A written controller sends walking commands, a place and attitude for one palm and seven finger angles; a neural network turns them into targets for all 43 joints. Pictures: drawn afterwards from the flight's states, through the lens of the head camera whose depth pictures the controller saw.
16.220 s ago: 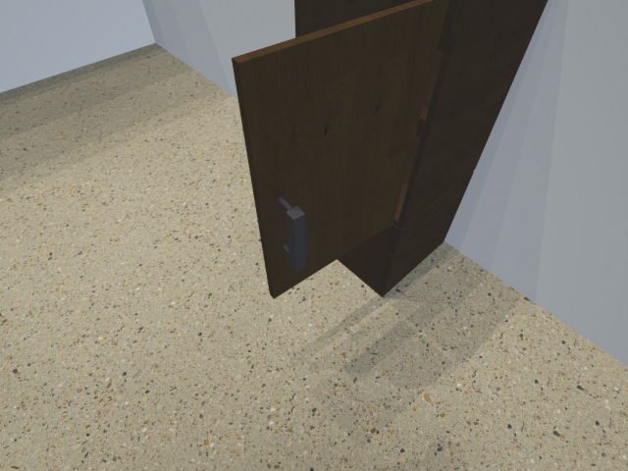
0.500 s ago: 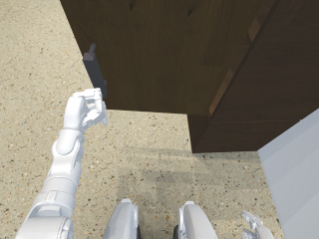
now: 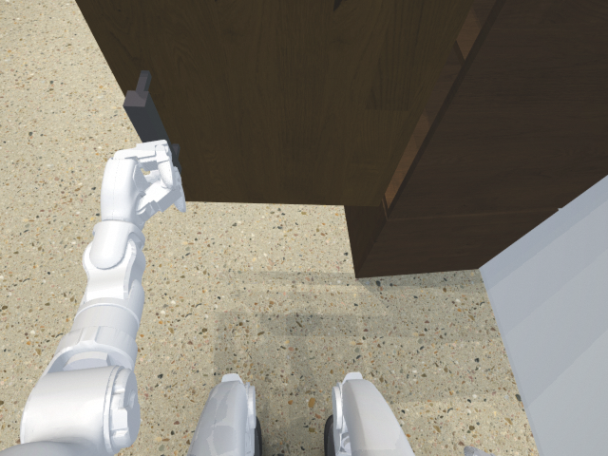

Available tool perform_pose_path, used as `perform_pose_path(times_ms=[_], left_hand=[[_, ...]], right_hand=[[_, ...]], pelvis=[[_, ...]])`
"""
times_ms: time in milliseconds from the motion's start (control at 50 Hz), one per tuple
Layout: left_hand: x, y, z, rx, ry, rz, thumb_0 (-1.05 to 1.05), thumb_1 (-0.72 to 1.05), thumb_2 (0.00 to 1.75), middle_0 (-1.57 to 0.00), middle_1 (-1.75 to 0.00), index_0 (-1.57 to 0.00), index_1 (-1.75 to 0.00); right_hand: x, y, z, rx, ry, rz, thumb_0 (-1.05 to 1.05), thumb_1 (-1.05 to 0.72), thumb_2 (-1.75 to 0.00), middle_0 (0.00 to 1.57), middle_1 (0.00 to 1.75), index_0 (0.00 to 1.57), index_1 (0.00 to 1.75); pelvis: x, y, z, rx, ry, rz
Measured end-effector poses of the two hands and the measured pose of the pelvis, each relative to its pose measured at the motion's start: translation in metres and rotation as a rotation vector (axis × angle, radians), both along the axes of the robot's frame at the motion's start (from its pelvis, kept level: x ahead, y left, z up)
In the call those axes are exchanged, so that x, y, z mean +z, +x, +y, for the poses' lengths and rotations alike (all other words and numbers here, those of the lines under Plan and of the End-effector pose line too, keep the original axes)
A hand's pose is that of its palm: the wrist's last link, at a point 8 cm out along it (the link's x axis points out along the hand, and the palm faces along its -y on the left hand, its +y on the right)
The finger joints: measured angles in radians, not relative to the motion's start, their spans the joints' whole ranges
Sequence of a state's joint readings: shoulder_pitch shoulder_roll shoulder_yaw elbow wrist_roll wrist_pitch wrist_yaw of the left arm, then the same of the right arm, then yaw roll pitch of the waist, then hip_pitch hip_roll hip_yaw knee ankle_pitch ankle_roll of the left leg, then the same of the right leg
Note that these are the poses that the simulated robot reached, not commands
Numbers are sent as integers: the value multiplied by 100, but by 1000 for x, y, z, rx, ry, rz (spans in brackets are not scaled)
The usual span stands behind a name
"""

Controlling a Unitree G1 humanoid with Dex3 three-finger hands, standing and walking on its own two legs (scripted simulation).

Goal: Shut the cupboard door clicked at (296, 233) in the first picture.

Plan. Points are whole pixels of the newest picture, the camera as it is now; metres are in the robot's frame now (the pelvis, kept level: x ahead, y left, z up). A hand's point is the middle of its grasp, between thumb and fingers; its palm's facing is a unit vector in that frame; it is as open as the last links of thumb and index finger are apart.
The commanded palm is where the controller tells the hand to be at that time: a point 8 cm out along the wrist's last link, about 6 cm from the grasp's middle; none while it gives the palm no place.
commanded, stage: bring the fist close to the handle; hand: left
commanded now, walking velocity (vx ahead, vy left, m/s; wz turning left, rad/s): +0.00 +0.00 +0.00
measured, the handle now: (159, 130) +0.55 +0.19 +0.03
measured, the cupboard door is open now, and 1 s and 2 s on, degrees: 84 73 68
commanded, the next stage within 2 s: push the door shut along its arc in 0.04 s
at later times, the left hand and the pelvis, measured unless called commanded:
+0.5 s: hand (179, 164) +0.49 +0.15 +0.03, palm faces -0.13 -0.99 -0.04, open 3.1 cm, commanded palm +0.48 +0.19 +0.04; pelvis -0.01 +0.01 -0.01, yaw +0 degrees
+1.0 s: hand (206, 128) +0.55 +0.12 +0.04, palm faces -0.26 -0.96 -0.04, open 3.1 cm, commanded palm +0.56 +0.15 +0.04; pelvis -0.01 +0.01 -0.03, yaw -2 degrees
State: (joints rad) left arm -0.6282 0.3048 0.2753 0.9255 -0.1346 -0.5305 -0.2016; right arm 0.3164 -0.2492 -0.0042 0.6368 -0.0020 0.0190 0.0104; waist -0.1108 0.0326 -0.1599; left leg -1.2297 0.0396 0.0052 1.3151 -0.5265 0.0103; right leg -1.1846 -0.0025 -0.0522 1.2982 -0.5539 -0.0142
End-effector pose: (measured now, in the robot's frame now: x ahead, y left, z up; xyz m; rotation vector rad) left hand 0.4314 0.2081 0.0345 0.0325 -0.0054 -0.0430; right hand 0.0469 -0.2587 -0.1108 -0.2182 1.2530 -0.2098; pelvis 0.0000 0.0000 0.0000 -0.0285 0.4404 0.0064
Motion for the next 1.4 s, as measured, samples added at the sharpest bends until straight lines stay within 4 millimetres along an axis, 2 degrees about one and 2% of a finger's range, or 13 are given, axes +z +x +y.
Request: perform_pose_path(times_ms=[220, 340, 440, 600, 840, 1000, 1120, 1260, 1400], left_hand=[[0, 7, -2, -24, 0, 1, 2, 90, 90, -130, -150, -130, -150], [0, 23, -3, -56, 12, 6, 2, 90, 90, -130, -150, -130, -150], [1, 36, 0, -79, 12, 9, 2, 90, 90, -131, -150, -131, -150], [2, 51, 0, -114, 17, 22, 2, 90, 90, -131, -150, -132, -150], [4, 83, -14, -177, 19, 33, 2, 90, 90, -130, -150, -131, -150], [4, 109, -29, -222, 17, 41, 2, 90, 90, -130, -150, -130, -150], [5, 126, -32, -234, 17, 47, 2, 90, 90, -130, -150, -130, -150], [4, 141, -35, -272, 29, 55, 2, 90, 90, -130, -150, -130, -150], [4, 156, -49, -310, 14, 78, 2, 90, 90, -130, -150, -130, -150]], right_hand=[[3, 25, -1, 33, -25, -69, 1, -91, -89, 20, 30, 20, 30], [0, 25, 1, 37, -34, -69, 1, -91, -89, 20, 30, 20, 30], [-4, 12, 3, 22, -34, -34, 0, -91, -89, 20, 30, 20, 30], [-8, -21, 5, -10, -34, 58, 0, -91, -89, 20, 30, 20, 30], [-5, -61, 4, -47, -70, 138, 0, -91, -89, 20, 30, 20, 30], [-6, -76, 7, -77, -81, 157, 0, -91, -89, 20, 30, 20, 30], [-10, -85, 13, -98, -78, 169, 0, -91, -89, 20, 30, 20, 30], [-14, -95, 20, -117, -72, 201, 0, -91, -89, 20, 30, 20, 30], [-14, -101, 21, -128, -87, 216, 0, -91, -89, 20, 30, 20, 30]], pelvis=[[-3, -3, 3, 7, -10, 0], [-8, -5, 5, 10, -18, 12], [-12, -6, 7, 9, -24, 25], [-15, -8, 9, 11, -33, 41], [-23, -13, 12, 12, -49, 75], [-31, -15, 13, 0, -57, 103], [-37, -15, 13, -9, -61, 124], [-42, -14, 13, -15, -65, 147], [-46, -13, 13, -18, -69, 165]])
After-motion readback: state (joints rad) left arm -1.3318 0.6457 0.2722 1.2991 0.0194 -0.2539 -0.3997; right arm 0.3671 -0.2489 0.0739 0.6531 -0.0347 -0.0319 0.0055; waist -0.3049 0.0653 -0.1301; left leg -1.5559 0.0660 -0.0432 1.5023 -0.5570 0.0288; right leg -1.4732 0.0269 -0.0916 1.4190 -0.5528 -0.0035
